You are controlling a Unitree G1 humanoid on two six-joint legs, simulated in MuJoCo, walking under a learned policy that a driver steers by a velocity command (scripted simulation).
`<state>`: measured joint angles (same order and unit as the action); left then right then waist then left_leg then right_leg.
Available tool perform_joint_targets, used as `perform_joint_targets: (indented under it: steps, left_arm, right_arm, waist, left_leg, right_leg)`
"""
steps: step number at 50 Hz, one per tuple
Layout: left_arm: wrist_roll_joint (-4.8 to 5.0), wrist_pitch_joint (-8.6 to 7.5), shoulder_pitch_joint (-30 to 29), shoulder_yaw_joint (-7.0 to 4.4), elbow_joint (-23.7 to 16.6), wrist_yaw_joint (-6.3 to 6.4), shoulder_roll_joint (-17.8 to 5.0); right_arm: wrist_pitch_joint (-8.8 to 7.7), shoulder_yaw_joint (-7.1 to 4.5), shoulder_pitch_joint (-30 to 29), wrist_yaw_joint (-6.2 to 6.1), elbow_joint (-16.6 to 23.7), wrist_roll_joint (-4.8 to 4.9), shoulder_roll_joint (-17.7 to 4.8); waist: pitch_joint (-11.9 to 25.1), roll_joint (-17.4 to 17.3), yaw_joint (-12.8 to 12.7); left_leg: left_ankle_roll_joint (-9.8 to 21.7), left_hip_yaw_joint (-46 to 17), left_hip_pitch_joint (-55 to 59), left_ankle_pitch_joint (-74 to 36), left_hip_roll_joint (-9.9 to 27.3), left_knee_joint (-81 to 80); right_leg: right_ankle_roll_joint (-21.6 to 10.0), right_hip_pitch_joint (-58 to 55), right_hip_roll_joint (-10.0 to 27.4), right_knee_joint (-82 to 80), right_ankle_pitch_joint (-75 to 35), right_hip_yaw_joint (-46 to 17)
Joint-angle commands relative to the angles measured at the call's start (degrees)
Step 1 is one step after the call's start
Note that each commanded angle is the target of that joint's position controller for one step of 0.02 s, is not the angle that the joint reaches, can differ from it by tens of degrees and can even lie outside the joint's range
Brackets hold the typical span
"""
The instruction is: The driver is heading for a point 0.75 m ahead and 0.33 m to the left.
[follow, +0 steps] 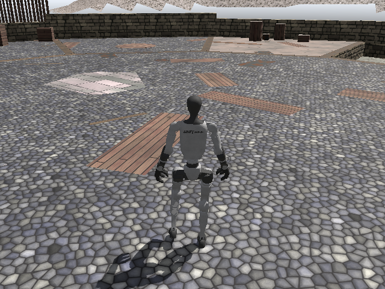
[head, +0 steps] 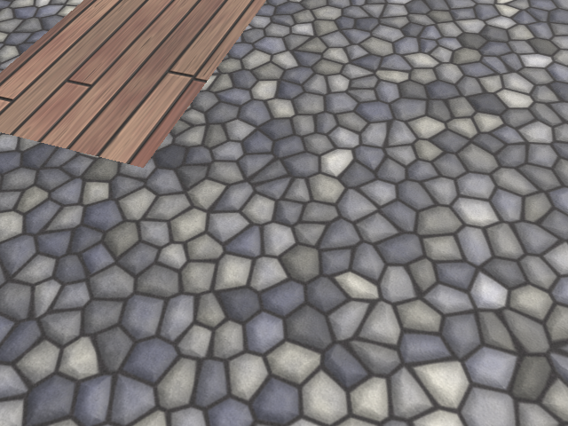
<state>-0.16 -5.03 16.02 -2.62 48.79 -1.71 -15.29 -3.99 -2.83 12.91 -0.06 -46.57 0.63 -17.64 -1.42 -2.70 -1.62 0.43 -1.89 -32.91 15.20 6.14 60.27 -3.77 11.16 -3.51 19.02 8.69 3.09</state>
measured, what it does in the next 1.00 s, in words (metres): walks ahead, turning left: left foot, then right foot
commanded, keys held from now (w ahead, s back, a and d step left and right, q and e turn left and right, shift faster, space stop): w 0.06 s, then w+q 0.94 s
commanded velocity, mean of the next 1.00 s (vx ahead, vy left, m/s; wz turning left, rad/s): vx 0.50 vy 0.00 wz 0.42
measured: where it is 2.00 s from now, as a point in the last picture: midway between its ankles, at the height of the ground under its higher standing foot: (217, 307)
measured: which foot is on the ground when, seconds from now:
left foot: up 0.00-0.32, down 0.34-0.82, up 0.84-1.00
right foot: down 0.00-0.32, up 0.34-0.80, down 0.82-1.00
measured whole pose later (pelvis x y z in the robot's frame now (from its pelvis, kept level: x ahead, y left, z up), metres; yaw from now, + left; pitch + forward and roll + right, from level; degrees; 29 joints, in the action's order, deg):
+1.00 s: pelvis +0.56 +0.08 +0.00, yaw +28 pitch +1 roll -1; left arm -0.6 -5.7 12.4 -3.2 44.7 -0.5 -15.0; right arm -1.0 -4.3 17.0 -0.4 -40.2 1.6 -18.1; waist -1.2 -3.0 -0.8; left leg 0.5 -3.8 -30.0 19.4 2.2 65.7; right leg -1.6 13.3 -1.5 22.6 10.5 3.6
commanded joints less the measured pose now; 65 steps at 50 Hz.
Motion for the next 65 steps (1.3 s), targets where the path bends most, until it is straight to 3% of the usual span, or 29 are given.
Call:
perform_joint_targets:
  steps: [1, 5, 11, 14, 16, 17, 18, 19, 20, 21, 22, 23, 26, 32, 37, 39, 40, 41, 42, 43, 44, 45, 46, 47, 53, 58, 61, 63, 65]
  left_arm:
    - [0.18, -1.30, -2.00, -1.91, -2.68, 0.65, -8.55]
    - [0.36, -0.78, 0.30, -1.98, -1.09, 1.40, -9.64]
    - [0.58, 0.55, 4.83, -2.35, 2.54, 1.76, -10.22]
    - [0.70, 1.62, 3.07, -2.87, 2.29, 2.32, -11.54]
    - [0.49, 2.69, 1.50, -2.86, 1.32, 3.10, -11.82]
    - [-0.42, 2.49, 2.08, -2.11, -0.36, 3.63, -10.65]
    - [-1.65, 0.72, 8.06, 0.64, -2.34, 2.38, -2.47]
    - [0.13, -1.55, 4.10, -0.33, -1.88, 1.39, -7.49]
    - [2.17, -3.00, -1.38, -1.04, -3.98, 0.77, -10.21]
    - [1.99, -3.69, -3.93, -0.74, -4.81, 0.92, -9.47]
    - [0.64, -3.66, -5.20, -1.06, -4.81, 1.30, -9.27]
    - [-0.09, -3.12, -4.54, -1.43, -5.02, 1.44, -9.52]
    - [-0.78, -1.32, -3.43, -1.31, -5.57, 1.66, -7.39]
    - [-0.30, -1.31, -15.95, -0.34, -9.90, 1.34, -4.70]
    - [0.52, -2.21, -18.32, -1.42, -11.65, 0.59, -7.71]
    - [0.58, -2.77, -14.04, -2.18, -10.70, 0.65, -8.90]
    - [0.13, -3.01, -8.84, -3.01, -9.56, 1.00, -10.34]
    - [-0.72, -3.13, -0.54, -3.88, -8.80, 1.50, -13.29]
    - [-1.01, -2.12, 4.70, -5.09, -6.80, 1.45, -17.64]
    - [0.39, -1.79, 3.89, -4.09, -7.27, 1.06, -12.66]
    - [0.46, -1.49, 1.52, -3.11, -8.11, 1.23, -8.99]
    - [-0.08, -1.15, -1.37, -2.62, -8.46, 1.29, -7.99]
    - [-0.28, -0.90, -3.14, -2.13, -8.10, 1.26, -6.38]
    - [-0.74, -0.98, -3.94, -1.95, -7.72, 1.43, -6.38]
    - [-0.06, -1.65, -3.33, -3.06, -5.33, 1.51, -8.58]
    - [0.29, -0.75, -1.57, -3.43, -3.78, 1.82, -10.56]
    - [1.16, 0.51, 0.59, -3.47, -2.19, 1.97, -11.55]
    - [1.97, 1.18, 0.62, -3.85, -1.81, 2.26, -13.24]
    - [2.49, 1.61, -0.87, -3.72, -1.95, 2.63, -13.29]
  right_arm:
    - [0.14, -0.80, 0.09, -0.33, 3.45, -0.57, -3.05]
    - [-0.52, -0.06, -6.66, 0.56, 4.91, -0.07, -1.14]
    - [-0.68, 0.15, -14.58, 2.52, 8.87, 0.85, -1.48]
    - [-0.59, -0.55, -12.41, 3.42, 9.64, 0.42, -3.01]
    - [-0.24, -3.01, 0.02, 3.11, 6.83, 0.28, -6.90]
    - [0.19, -4.71, 9.55, 2.29, 5.11, 0.26, -11.24]
    - [0.11, -5.62, 10.85, 2.16, 5.08, 0.68, -16.23]
    - [0.06, -4.12, 12.36, 2.01, 5.36, 0.86, -10.39]
    - [-0.14, -3.53, 9.59, 1.71, 5.72, 0.31, -8.44]
    - [-0.27, -3.30, 6.18, 1.56, 6.60, 0.06, -7.66]
    - [-0.22, -2.85, 2.92, 1.56, 7.52, -0.19, -6.30]
    - [-0.32, -2.49, 1.23, 1.42, 8.36, -0.87, -5.59]
    - [-0.30, -2.78, 0.51, 0.77, 8.89, -0.22, -6.38]
    - [0.37, -3.72, 5.79, -0.76, 7.36, 0.52, -8.76]
    - [1.27, -3.74, 8.42, -1.21, 6.20, 0.87, -7.93]
    - [1.74, -3.71, 7.33, -1.27, 6.60, 0.65, -7.48]
    - [1.76, -3.05, 6.96, -1.13, 7.06, 0.45, -5.69]
    - [1.57, -1.76, 7.00, -0.88, 8.13, -0.30, -2.34]
    - [1.04, -0.71, 14.78, -0.82, 9.76, 1.30, 0.87]
    - [0.96, -1.57, 14.84, -1.06, 8.48, 1.79, -4.89]
    - [1.27, -2.56, 9.04, -1.08, 8.82, 1.46, -8.26]
    - [1.59, -2.70, 6.09, -1.19, 9.35, 0.89, -7.99]
    - [1.70, -2.85, 3.56, -1.05, 9.95, 0.17, -7.21]
    - [1.89, -2.87, 4.27, -0.65, 10.51, 0.61, -6.03]
    - [2.87, -2.04, 0.37, 0.16, 12.99, 0.66, -2.36]
    - [1.96, -1.25, -7.42, 1.87, 15.02, 0.70, -0.93]
    - [1.57, -1.12, -11.31, 2.79, 17.02, 0.26, -0.47]
    - [1.42, -2.00, -9.39, 3.17, 17.28, -0.22, -2.29]
    - [1.38, -4.14, 2.02, 2.81, 14.06, -0.70, -6.17]
  waist:
    - [0.20, 5.63, 1.70]
    - [-1.01, 5.66, -0.82]
    - [-3.25, 4.93, -3.37]
    - [-0.77, 6.53, -0.93]
    - [7.03, 6.10, 5.83]
    - [13.28, 0.89, 9.29]
    - [19.08, -13.03, 4.46]
    - [22.18, -8.02, 7.69]
    - [13.67, -5.81, 8.08]
    - [9.50, 0.16, 6.38]
    - [5.58, 3.50, 4.42]
    - [4.84, 1.71, 2.41]
    - [3.27, 0.66, 0.37]
    - [0.93, -1.09, 4.90]
    - [1.16, -2.85, 4.68]
    - [2.23, -4.37, 2.04]
    - [5.61, -3.82, -0.56]
    - [13.21, 1.53, -4.04]
    - [20.13, 20.17, -0.96]
    - [16.92, 16.60, -1.80]
    - [9.74, 10.83, -3.26]
    - [5.77, 7.16, -2.41]
    - [2.17, 5.95, -1.80]
    - [1.63, 9.06, -0.07]
    - [-0.14, 6.92, 0.18]
    - [-1.80, 5.70, -2.53]
    - [-3.03, 5.76, -2.92]
    - [-0.44, 7.81, -0.69]
    - [6.10, 7.02, 6.35]
  left_leg:
    - [-1.51, -1.47, -5.13, -7.72, 2.60, -6.34]
    - [-1.10, 0.72, -3.03, -20.10, 0.70, -20.96]
    - [1.98, 0.42, -6.69, -17.65, -1.44, -28.24]
    - [4.58, 3.67, -1.68, -9.90, -4.41, -28.71]
    - [7.34, 6.81, 15.83, -9.94, -9.04, -30.91]
    - [10.90, -4.65, 33.64, -11.74, -2.07, -30.49]
    - [22.28, -36.22, 54.19, -2.20, 11.73, -35.74]
    - [22.55, -43.92, 57.32, 4.44, 13.04, -42.00]
    - [19.53, -35.42, 51.31, 1.45, 10.99, -43.05]
    - [17.76, -29.12, 43.41, -3.70, 8.71, -43.51]
    - [16.57, -24.36, 35.43, -10.15, 6.69, -44.80]
    - [16.61, -22.05, 30.28, -15.86, 5.57, -45.91]
    - [17.02, -17.34, 22.32, -20.01, 3.41, -48.49]
    - [12.20, -12.87, 16.42, -12.80, -1.27, -48.24]
    - [10.50, -20.37, 24.02, -8.97, 1.57, -41.50]
    - [9.35, -22.24, 24.98, -11.21, 1.28, -37.10]
    - [7.75, -20.72, 23.35, -13.11, -1.42, -31.15]
    - [5.69, -16.07, 16.84, -6.87, -4.99, -16.12]
    - [1.84, -8.07, -3.33, 17.30, -12.68, 1.78]
    - [1.10, -9.02, -10.98, 18.33, -7.90, 10.25]
    - [0.74, -8.38, -12.86, 13.01, -5.94, 12.66]
    - [0.28, -6.57, -11.24, 8.82, -4.03, 12.06]
    - [0.27, -6.26, -10.09, 6.06, -2.65, 9.29]
    - [0.18, -6.08, -7.68, 4.01, -1.10, 8.11]
    - [-1.16, -3.85, -9.28, -4.34, 1.01, -1.92]
    - [-0.02, 0.38, -6.11, -16.22, -0.18, -16.81]
    - [1.27, 3.14, -2.19, -14.79, -2.74, -23.81]
    - [3.13, 4.55, 3.18, -10.85, -5.64, -26.29]
    - [6.09, 5.42, 19.24, -16.71, -9.08, -32.96]
  right_leg:
    - [-10.44, -1.96, 15.66, -12.18, -11.75, -12.16]
    - [-7.78, -3.42, 13.39, -13.14, -11.32, -5.89]
    - [-6.29, -15.64, 18.10, -10.30, -13.71, -2.57]
    - [-4.34, -19.56, 18.83, -2.69, -32.56, -0.17]
    - [-1.70, -16.27, 15.87, 14.96, -46.97, 3.72]
    - [0.47, -2.76, 13.56, 31.94, -33.50, 4.80]
    - [4.35, 23.74, 0.82, 52.18, 14.62, 1.83]
    - [3.63, 31.45, 1.32, 58.87, 23.24, -8.50]
    - [2.34, 35.58, 4.41, 58.63, 18.65, -9.12]
    - [1.87, 33.97, 6.88, 54.58, 14.15, -8.65]
    - [2.33, 30.94, 8.41, 49.24, 11.53, -8.17]
    - [2.85, 26.84, 9.44, 46.71, 10.09, -8.56]
    - [5.64, 23.39, 9.32, 39.01, 7.85, -7.13]
    - [7.50, 17.13, 4.73, 15.00, -13.96, -5.92]
    - [5.69, 14.84, 3.86, 8.40, -9.65, -8.83]
    - [3.73, 9.02, 3.65, 6.23, -5.54, -7.73]
    - [1.90, 0.33, 5.03, 4.85, -5.29, -7.89]
    - [-1.68, -13.84, 14.07, 6.03, -2.21, -16.03]
    - [-10.94, -31.91, 26.56, 1.84, 9.82, -41.26]
    - [-10.66, -30.35, 27.82, -1.08, 21.65, -47.45]
    - [-8.02, -23.77, 25.23, -1.94, 20.48, -38.72]
    - [-6.48, -17.19, 22.82, -2.79, 13.14, -31.21]
    - [-5.44, -11.87, 19.92, -4.41, 6.74, -25.19]
    - [-5.41, -8.61, 19.32, -5.57, 3.34, -21.85]
    - [-7.43, -6.57, 18.70, -10.51, -9.07, -8.63]
    - [-5.45, -8.75, 17.41, -10.51, -13.78, 0.70]
    - [-4.37, -10.65, 17.69, -6.55, -26.66, 3.29]
    - [-3.21, -13.04, 18.17, -0.65, -39.61, 3.95]
    - [-0.51, -11.00, 15.70, 13.80, -44.15, 6.08]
